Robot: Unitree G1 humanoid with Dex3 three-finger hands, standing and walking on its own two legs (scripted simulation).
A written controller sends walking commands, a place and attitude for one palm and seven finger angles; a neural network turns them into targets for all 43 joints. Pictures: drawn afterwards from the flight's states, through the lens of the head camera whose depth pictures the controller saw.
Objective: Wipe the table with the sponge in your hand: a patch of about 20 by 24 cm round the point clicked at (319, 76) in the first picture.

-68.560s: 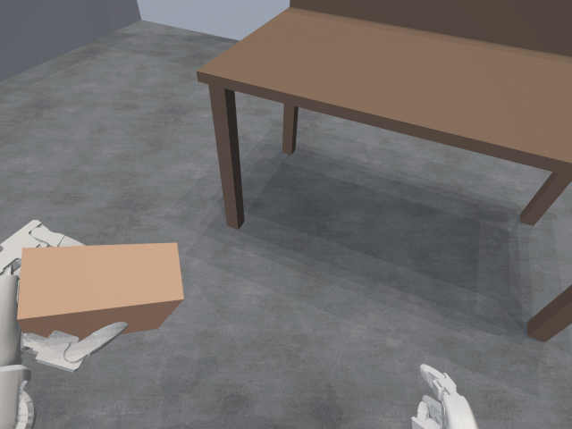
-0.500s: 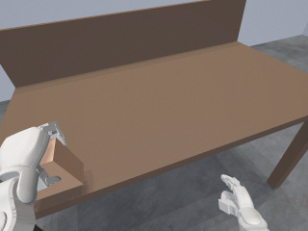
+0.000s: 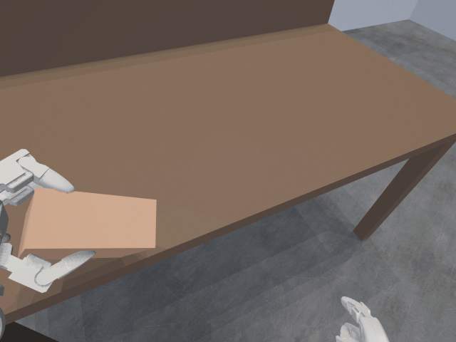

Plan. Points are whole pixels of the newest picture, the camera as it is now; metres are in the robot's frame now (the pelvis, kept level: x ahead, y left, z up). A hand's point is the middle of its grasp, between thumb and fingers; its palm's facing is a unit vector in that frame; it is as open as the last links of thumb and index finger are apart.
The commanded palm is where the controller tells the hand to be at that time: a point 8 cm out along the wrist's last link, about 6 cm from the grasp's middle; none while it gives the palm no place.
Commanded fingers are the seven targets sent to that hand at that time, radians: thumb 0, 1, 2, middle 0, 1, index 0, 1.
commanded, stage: step back with the hand held close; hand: left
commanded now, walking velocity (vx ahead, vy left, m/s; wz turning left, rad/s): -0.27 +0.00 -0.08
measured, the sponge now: (105, 230) +0.24 +0.19 +0.14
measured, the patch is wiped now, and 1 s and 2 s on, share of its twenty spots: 0.95 0.95 0.95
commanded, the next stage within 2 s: stop stepping back and stand still in 0.86 s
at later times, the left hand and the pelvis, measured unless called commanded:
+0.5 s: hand out of the picture +0.13 +0.27 +0.20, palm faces +0.41 -0.83 -0.38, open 10.1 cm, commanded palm +0.07 +0.31 +0.22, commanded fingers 0.00 0.10 1.30 -1.20 -1.60 -1.20 -1.60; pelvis -0.08 +0.03 -0.01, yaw +1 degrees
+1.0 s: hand out of the picture -0.01 +0.28 +0.21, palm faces +0.39 -0.87 -0.30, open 10.1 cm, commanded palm -0.06 +0.33 +0.22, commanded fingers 0.00 0.10 1.30 -1.20 -1.60 -1.20 -1.60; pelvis -0.23 +0.06 -0.02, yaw -1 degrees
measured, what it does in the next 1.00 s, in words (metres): walks backwards: right foot, then right foot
